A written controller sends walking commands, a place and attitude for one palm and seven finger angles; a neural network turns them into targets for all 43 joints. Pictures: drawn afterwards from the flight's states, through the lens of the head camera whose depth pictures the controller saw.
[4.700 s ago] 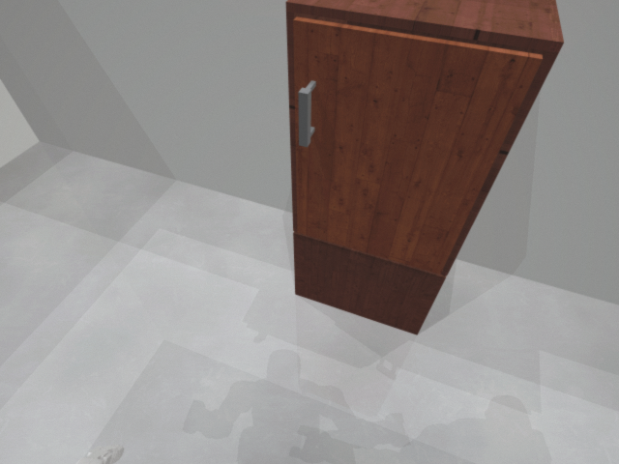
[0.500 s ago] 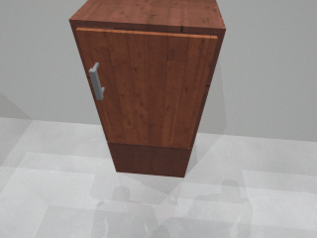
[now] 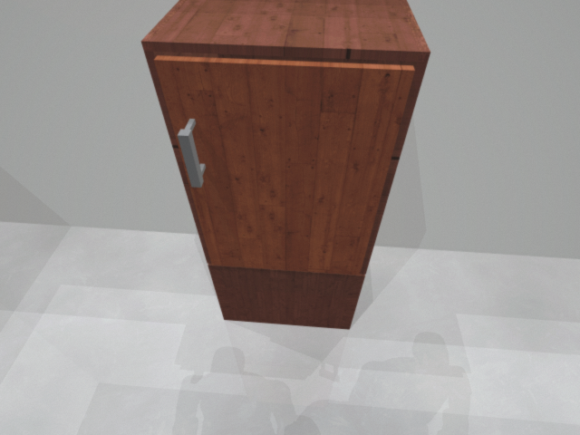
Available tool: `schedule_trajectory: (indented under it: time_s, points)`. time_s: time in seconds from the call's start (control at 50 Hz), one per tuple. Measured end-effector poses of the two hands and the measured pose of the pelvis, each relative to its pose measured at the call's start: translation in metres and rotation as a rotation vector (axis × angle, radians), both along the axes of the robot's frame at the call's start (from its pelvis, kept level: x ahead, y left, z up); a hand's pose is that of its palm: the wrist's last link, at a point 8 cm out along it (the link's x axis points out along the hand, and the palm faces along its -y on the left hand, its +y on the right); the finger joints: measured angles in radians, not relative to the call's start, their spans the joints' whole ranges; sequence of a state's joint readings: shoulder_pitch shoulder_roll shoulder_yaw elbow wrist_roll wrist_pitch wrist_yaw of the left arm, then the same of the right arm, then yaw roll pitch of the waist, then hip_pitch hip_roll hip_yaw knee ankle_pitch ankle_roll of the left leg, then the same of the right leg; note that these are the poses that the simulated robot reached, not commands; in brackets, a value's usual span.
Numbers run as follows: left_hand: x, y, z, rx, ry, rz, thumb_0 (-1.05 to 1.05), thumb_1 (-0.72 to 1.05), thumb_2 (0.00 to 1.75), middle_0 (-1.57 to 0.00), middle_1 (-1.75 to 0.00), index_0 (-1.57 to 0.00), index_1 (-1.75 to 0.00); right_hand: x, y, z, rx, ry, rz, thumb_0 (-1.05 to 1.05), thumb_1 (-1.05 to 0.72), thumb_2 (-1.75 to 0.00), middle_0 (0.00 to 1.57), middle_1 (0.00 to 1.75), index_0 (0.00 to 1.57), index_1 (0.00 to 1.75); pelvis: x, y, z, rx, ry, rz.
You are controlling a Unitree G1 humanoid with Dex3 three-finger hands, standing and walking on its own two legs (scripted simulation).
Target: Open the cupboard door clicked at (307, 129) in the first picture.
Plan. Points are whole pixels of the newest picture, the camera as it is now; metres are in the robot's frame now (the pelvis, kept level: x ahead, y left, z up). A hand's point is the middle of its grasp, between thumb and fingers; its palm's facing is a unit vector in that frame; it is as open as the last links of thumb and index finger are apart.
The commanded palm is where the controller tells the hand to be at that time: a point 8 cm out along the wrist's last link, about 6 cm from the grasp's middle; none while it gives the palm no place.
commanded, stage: look again from close up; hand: left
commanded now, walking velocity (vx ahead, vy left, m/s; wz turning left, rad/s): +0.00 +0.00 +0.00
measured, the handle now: (194, 153) +0.59 +0.22 +0.06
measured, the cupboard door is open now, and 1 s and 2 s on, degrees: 0 0 0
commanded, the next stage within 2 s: raise the hand with hooked fingers in 0.24 s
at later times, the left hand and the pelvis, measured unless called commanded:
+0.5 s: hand (161, 395) +0.18 +0.19 -0.04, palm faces +0.25 -0.96 -0.12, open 7.6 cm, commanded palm +0.12 +0.25 -0.05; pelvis +0.01 +0.00 -0.01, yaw +1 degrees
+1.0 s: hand (150, 386) +0.19 +0.20 -0.02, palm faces -0.05 -1.00 -0.06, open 10.1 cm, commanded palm +0.16 +0.26 -0.01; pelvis -0.03 -0.03 -0.08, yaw +1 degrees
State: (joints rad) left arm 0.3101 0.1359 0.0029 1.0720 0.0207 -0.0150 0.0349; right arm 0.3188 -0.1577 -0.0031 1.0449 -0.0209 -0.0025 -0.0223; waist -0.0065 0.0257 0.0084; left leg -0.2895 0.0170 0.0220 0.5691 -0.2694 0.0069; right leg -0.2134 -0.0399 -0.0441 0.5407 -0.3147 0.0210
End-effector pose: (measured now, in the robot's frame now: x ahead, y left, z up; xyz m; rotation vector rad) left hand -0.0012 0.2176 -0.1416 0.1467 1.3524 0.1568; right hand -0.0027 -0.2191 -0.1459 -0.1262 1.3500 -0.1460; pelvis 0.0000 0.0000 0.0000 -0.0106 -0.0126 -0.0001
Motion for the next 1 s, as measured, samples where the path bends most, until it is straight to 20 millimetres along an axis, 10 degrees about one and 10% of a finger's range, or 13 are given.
schedule_trajectory:
  time_s: [0.36,0.56,0.74,0.84,1.0]
  points:
    - [0.034,0.020,0.006,0.039,-0.025,-0.038,0.00,0.90,0.90,-0.19,-0.30,-0.20,-0.30,0.040,-0.009,0.008,-0.026,-0.044,0.022,0.01,-0.91,-0.90,0.20,0.30,0.20,0.30,0.014,0.003,0.004,0.009,0.003,-0.018]
    - [0.184,0.019,0.144,0.008,-1.176,-0.006,0.01,0.82,0.86,-0.20,-0.36,-0.20,-0.35,0.138,-0.036,0.045,-0.113,-0.636,0.063,0.01,-0.91,-0.90,0.20,0.30,0.20,0.30,-0.002,-0.010,-0.019,0.015,0.113,0.005]
    - [0.147,0.024,0.101,-0.148,-1.270,-0.162,0.01,0.63,0.78,-0.22,-0.47,-0.22,-0.47,0.204,-0.060,0.050,-0.160,-0.901,0.163,0.01,-0.90,-0.90,0.20,0.30,0.20,0.30,-0.019,-0.028,-0.073,0.006,0.215,-0.003]
    - [0.130,0.037,0.103,-0.071,-1.302,-0.102,0.01,0.51,0.73,-0.23,-0.55,-0.23,-0.55,0.201,-0.054,0.033,-0.166,-0.861,0.200,0.01,-0.90,-0.90,0.20,0.30,0.20,0.30,-0.022,-0.032,-0.083,-0.023,0.217,0.012]
    - [0.172,0.039,0.127,-0.134,-1.315,-0.238,0.01,0.32,0.65,-0.24,-0.67,-0.24,-0.67,0.150,-0.034,0.001,-0.101,-0.698,0.148,0.02,-0.90,-0.90,0.20,0.30,0.21,0.30,-0.030,-0.030,-0.078,-0.042,0.209,0.014]
